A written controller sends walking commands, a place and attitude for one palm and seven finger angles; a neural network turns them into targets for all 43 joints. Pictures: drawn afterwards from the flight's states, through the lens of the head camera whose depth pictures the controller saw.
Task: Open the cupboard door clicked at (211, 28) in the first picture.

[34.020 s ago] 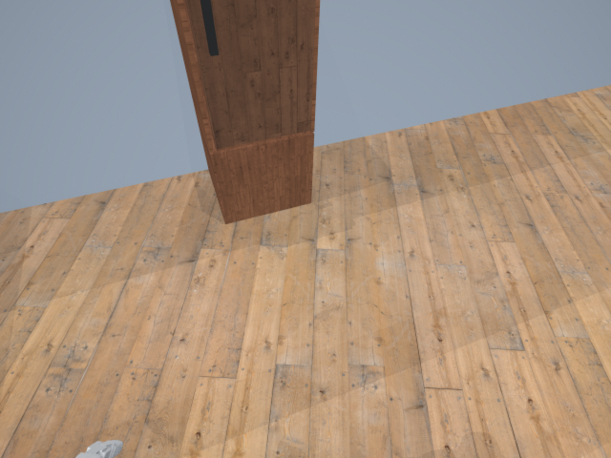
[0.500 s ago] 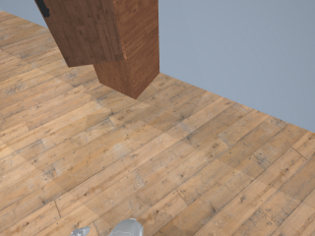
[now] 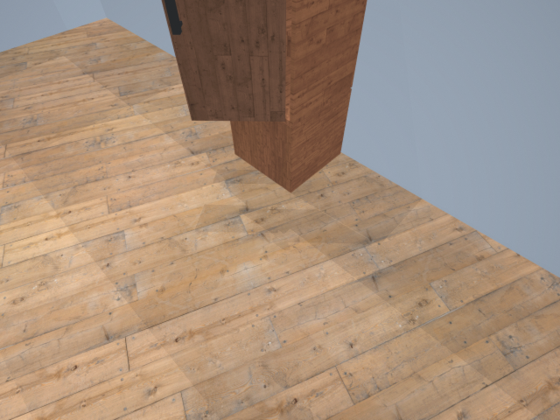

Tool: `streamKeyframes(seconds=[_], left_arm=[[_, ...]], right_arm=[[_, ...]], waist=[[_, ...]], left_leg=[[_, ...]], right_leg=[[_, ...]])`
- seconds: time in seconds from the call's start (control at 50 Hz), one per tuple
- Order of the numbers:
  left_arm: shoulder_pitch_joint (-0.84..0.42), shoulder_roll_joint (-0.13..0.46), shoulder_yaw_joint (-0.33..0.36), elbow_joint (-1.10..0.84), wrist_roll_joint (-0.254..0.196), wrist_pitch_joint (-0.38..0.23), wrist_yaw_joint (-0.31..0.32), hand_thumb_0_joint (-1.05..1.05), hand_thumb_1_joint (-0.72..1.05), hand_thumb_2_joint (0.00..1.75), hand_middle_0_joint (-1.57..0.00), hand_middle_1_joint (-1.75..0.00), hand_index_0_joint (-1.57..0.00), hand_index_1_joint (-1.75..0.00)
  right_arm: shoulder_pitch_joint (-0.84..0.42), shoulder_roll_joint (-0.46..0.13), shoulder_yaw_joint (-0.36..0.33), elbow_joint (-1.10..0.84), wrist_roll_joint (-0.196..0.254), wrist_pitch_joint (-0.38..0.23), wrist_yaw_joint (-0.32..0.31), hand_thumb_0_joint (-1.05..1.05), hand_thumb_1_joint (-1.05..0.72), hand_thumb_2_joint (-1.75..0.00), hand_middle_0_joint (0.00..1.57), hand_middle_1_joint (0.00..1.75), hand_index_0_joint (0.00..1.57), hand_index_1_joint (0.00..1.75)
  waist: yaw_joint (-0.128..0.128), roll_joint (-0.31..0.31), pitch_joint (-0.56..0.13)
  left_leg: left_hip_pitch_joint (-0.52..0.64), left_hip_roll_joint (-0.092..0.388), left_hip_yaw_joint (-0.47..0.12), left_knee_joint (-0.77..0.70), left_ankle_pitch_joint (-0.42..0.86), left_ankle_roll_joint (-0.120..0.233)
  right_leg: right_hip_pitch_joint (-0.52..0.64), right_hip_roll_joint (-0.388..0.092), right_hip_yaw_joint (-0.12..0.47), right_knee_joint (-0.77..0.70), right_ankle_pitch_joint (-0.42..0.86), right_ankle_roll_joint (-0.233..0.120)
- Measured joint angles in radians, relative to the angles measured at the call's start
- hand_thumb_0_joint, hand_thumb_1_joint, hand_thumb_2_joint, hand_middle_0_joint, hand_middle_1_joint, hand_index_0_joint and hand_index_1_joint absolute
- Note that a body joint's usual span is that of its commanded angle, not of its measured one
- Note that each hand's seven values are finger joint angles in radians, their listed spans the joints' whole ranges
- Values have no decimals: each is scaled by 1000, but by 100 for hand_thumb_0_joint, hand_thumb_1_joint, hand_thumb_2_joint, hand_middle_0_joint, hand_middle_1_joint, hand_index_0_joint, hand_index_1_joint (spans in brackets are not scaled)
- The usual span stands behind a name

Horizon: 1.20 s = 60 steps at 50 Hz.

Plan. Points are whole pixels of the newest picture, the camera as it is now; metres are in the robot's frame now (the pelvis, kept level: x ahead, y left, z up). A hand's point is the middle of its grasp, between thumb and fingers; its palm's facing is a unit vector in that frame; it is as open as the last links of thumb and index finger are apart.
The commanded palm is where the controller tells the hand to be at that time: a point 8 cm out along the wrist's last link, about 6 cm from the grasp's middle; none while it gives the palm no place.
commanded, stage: take the last steps up to it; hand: left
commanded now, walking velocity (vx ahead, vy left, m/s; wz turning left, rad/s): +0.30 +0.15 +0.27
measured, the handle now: (172, 3) +1.14 +0.40 +0.09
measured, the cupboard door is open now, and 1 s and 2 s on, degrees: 42 42 42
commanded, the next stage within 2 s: come to a stop and stand still in 1.48 s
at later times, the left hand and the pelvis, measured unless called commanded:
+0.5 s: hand out of the picture +0.07 +0.26 -0.18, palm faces +0.18 -0.96 -0.20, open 7.4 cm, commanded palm none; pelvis +0.12 +0.08 +0.00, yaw +6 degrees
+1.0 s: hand (150, 316) +0.30 +0.27 -0.14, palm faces +0.16 -0.96 -0.22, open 7.1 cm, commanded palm none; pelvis +0.30 +0.09 +0.02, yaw +6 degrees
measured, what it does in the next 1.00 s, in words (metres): walks ahead: left foot, then right foot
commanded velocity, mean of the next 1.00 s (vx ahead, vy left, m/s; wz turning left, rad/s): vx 0.30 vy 0.09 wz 0.03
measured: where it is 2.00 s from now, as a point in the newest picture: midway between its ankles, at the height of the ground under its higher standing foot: (248, 324)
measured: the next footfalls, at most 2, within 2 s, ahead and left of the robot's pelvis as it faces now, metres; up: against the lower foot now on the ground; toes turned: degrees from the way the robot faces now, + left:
left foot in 0.38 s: +0.19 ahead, +0.20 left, +0.00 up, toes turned +14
right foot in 0.72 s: +0.31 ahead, +0.01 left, +0.00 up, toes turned -3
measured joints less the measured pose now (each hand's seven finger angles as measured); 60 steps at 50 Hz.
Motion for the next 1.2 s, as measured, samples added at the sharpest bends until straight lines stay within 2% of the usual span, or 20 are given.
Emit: streamKeyframes(seconds=[0.04, 0.08, 0.14, 0.22, 0.32, 0.36, 0.38, 0.42, 0.46, 0.5, 0.6, 0.7, 0.72, 0.74, 0.78, 0.82, 0.86, 1.02, 1.14, 1.2], left_arm=[[9, -24, -4, 3, 1, -17, 4, 0, 91, 90, -20, -30, -20, -30], [38, -45, -9, 11, -1, -32, 10, 0, 91, 90, -20, -30, -20, -30], [82, -61, -12, 43, -2, -45, 13, 0, 91, 90, -20, -30, -20, -30], [121, -69, -15, 86, 1, -61, 11, 0, 91, 90, -20, -30, -20, -30], [157, -63, -12, 128, 7, -58, 8, 0, 90, 90, -20, -30, -21, -30], [181, -57, -8, 142, 4, -49, 5, 0, 90, 90, -20, -30, -21, -30], [192, -60, -7, 146, 0, -39, 2, 0, 90, 90, -20, -30, -21, -30], [171, -40, -5, 155, -4, -11, 3, 1, 91, 90, -20, -30, -21, -30], [134, -24, 0, 155, -4, 5, 6, 1, 91, 90, -20, -30, -20, -30], [88, -17, 5, 141, -1, 6, 3, 1, 91, 90, -20, -30, -20, -30], [-5, -30, 6, 71, -1, -8, -6, 1, 91, 90, -19, -30, -20, -30], [-65, -43, 2, 20, 1, -25, -14, 0, 91, 90, -19, -30, -20, -30], [-67, -41, 1, 11, 2, -33, -15, 0, 91, 90, -19, -30, -20, -30], [-73, -46, 1, 8, 5, -45, -13, 0, 91, 90, -19, -30, -20, -30], [-71, -55, -6, 4, 0, -61, -6, 0, 91, 90, -19, -30, -20, -30], [-49, -66, -11, 10, -5, -67, 4, 0, 91, 90, -20, -30, -20, -30], [-20, -72, 0, 24, -15, -77, 19, -1, 93, 90, -20, -30, -20, -30], [86, -61, -18, 124, -11, -94, 15, -1, 94, 90, -20, -30, -20, -30], [165, -81, -28, 189, -4, -77, 12, 0, 92, 90, -20, -30, -20, -30], [208, -84, -25, 214, -5, -63, 10, 0, 91, 90, -20, -30, -20, -30]], right_arm=[[16, -18, -10, 18, -3, 15, 10, 0, -91, -90, 20, 30, 20, 30], [21, -31, -20, 36, -7, 28, 20, 0, -91, -90, 20, 30, 20, 30], [26, -36, -29, 44, -7, 28, 33, 0, -91, -90, 20, 30, 20, 30], [28, -35, -32, 45, -2, 18, 42, 0, -91, -90, 20, 30, 20, 30], [-5, -31, -21, 38, 1, 1, 49, 1, -91, -90, 20, 30, 20, 30], [-16, -31, -13, 21, -2, -25, 47, 0, -91, -90, 20, 30, 20, 30], [-18, -38, -13, 8, -7, -44, 42, 0, -91, -90, 20, 30, 20, 30], [-33, -15, -13, 1, -10, -68, 20, 0, -91, -90, 20, 30, 20, 30], [-26, 9, -6, 1, -11, -76, 5, 0, -91, -90, 20, 30, 20, 30], [-6, 27, 0, 12, -12, -81, -5, 0, -91, -90, 20, 30, 20, 30], [59, 12, -10, 56, -12, -84, -15, -1, -95, -90, 20, 30, 20, 30], [123, 1, -7, 103, -14, -65, -2, 0, -93, -90, 20, 30, 20, 30], [139, 2, -6, 111, -12, -61, -1, 0, -93, -90, 20, 30, 20, 30], [146, -1, -7, 120, -8, -55, 2, 0, -93, -90, 20, 30, 20, 30], [142, -4, -9, 137, -6, -37, 6, 0, -92, -90, 20, 30, 20, 30], [126, -5, -13, 146, -7, -29, 10, 0, -92, -90, 20, 30, 20, 30], [113, -2, -14, 142, -8, -32, 11, 0, -92, -90, 20, 30, 20, 30], [51, 13, -15, 109, -3, -34, 18, 0, -92, -90, 20, 30, 20, 30], [-23, 9, -10, 88, -2, -36, 34, 0, -92, -90, 20, 30, 20, 30], [-54, 12, -4, 65, -5, -57, 32, 0, -92, -90, 20, 30, 20, 30]], waist=[[4, 26, 3], [5, 35, 1], [-7, 19, -6], [-5, -19, -3], [26, -48, 19], [29, -51, 21], [23, -29, 15], [16, -50, 36], [18, -60, 37], [15, -56, 32], [3, -28, 7], [-17, -9, -7], [-18, -10, -12], [-17, 1, -10], [-20, 20, -1], [-25, 23, 1], [-31, 24, -5], [-14, 0, -16], [28, -19, 6], [37, -37, 13]], left_leg=[[-68, -3, -16, 203, -100, -9], [-138, 3, -12, 384, -54, -22], [-206, 37, 12, 475, 46, -47], [-219, 73, 52, 351, 79, -64], [-147, 73, 102, 76, 64, -43], [-77, 63, 128, -45, 74, -24], [-69, 73, 118, -68, 138, -2], [-84, 62, 132, 18, 133, 13], [-56, 55, 149, 20, 86, 15], [-11, 45, 157, -33, 86, 11], [110, 18, 175, -179, 112, 18], [185, 14, 184, -174, 48, -1], [183, 16, 184, -134, 14, -8], [164, 28, 173, -59, -36, -6], [75, 35, 119, 185, -119, -4], [-21, 41, 83, 375, -57, -10], [-96, 64, 65, 435, 32, -26], [-211, 114, 74, 244, 141, -65], [-176, 92, 112, 63, 136, -41], [-98, 64, 140, -58, 137, -14]], right_leg=[[9, -1, -23, 20, 43, -17], [43, -8, -36, -14, 53, -14], [107, -26, -54, -113, 83, 1], [176, -66, -82, -200, 98, 21], [222, -119, -111, -178, 40, 70], [207, -141, -111, -87, -22, 81], [162, -138, -108, 31, -64, 66], [35, -129, -25, 338, -126, 23], [-93, -102, 10, 554, -94, -6], [-186, -85, 0, 622, -36, -17], [-265, -62, -39, 407, 58, -18], [-173, -32, -53, 124, 115, -16], [-135, -26, -51, 66, 119, -25], [-126, -15, -56, 67, 133, -55], [-103, 2, -73, 82, 111, -91], [-55, 15, -80, 29, 111, -94], [0, 30, -86, -61, 137, -88], [169, 27, -91, -263, 156, -66], [257, 2, -97, -252, 75, -19], [266, -26, -90, -159, -11, 13]])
